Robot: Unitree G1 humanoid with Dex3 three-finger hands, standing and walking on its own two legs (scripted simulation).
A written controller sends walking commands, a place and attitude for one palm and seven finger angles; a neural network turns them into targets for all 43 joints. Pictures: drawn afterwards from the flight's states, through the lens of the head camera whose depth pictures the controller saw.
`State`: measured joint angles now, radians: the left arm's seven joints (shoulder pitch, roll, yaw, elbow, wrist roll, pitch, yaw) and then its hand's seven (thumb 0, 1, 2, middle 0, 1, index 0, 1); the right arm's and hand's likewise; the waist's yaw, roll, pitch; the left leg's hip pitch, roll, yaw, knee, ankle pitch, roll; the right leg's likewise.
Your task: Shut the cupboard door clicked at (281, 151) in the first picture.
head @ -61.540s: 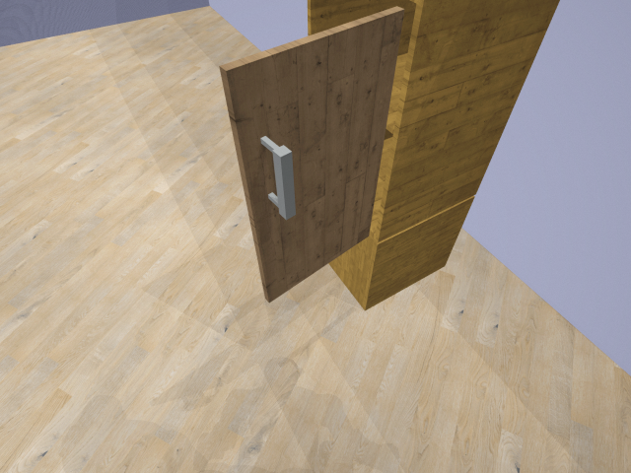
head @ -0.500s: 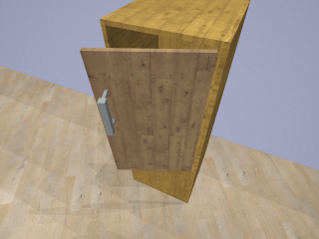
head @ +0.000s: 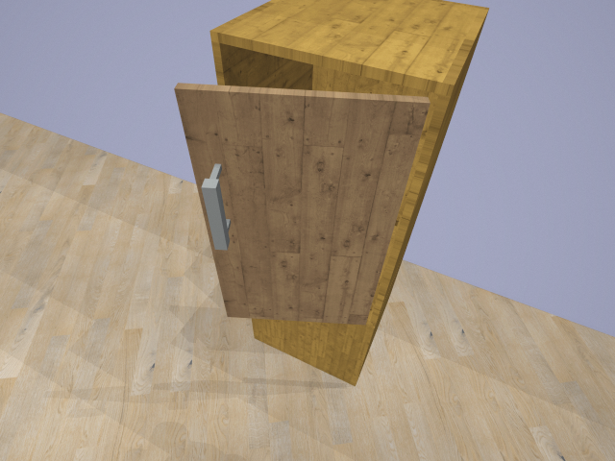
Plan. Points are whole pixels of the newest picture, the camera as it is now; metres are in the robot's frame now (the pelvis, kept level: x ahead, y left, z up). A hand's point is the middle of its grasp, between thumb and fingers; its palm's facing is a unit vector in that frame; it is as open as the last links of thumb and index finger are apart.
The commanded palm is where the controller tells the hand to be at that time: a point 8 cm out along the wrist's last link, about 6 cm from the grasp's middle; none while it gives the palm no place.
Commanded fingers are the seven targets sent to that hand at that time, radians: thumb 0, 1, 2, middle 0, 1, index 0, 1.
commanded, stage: raise the hand and make a fist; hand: left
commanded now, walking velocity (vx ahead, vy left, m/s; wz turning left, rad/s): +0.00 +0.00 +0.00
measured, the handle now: (219, 208) +0.48 +0.18 +0.05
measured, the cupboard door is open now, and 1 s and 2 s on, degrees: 23 23 23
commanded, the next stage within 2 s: bring the fist close to the handle in 1.92 s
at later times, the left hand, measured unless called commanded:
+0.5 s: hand (155, 450) +0.15 +0.20 -0.05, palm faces +0.08 -1.00 -0.02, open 5.8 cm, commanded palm +0.14 +0.26 -0.03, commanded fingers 0.00 0.90 0.90 -0.66 -0.80 -0.66 -0.80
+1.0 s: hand (163, 390) +0.21 +0.20 +0.00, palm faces +0.02 -1.00 -0.03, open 3.5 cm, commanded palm +0.18 +0.25 +0.01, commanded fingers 0.00 0.90 0.90 -1.12 -1.30 -1.12 -1.30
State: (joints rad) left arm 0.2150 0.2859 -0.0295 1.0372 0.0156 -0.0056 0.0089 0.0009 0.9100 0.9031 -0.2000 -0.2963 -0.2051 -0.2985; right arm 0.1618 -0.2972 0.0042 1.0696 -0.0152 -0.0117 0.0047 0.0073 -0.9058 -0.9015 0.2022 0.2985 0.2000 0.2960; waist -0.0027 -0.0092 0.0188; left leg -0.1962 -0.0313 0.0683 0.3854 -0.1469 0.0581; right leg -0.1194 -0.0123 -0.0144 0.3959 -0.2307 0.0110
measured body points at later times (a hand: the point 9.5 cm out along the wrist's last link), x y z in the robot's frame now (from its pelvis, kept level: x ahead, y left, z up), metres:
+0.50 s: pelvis -0.03 -0.02 -0.10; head +0.01 -0.01 +0.35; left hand +0.14 +0.25 -0.05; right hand +0.19 -0.24 -0.15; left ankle +0.04 +0.08 -0.74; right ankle +0.00 -0.12 -0.74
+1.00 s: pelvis +0.02 -0.01 -0.07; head +0.05 +0.00 +0.38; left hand +0.20 +0.25 +0.00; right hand +0.21 -0.24 -0.13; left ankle +0.04 +0.08 -0.74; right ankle +0.00 -0.12 -0.74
